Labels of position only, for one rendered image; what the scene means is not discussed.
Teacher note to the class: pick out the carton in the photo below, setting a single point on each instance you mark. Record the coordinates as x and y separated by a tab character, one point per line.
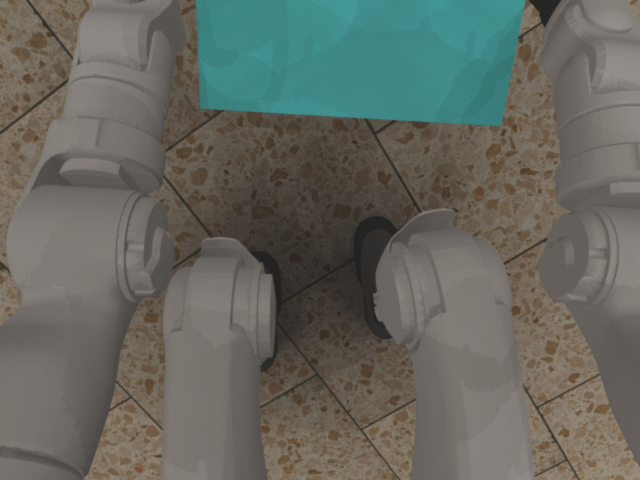
440	61

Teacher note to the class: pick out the left robot foot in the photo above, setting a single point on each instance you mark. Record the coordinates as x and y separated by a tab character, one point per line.
271	267

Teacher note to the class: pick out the robot left thigh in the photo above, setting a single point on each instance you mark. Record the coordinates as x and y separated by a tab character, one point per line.
211	405

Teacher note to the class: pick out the robot right hand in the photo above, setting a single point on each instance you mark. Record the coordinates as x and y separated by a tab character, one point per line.
546	9

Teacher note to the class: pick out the right robot forearm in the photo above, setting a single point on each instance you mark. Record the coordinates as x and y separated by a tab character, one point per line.
591	53

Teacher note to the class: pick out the left robot forearm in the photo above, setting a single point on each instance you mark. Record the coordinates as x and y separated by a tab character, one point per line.
118	93

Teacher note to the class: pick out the left robot upper arm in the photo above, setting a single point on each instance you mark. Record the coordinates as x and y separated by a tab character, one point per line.
83	258

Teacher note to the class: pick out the right robot upper arm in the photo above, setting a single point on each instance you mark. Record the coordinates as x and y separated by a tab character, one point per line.
591	263

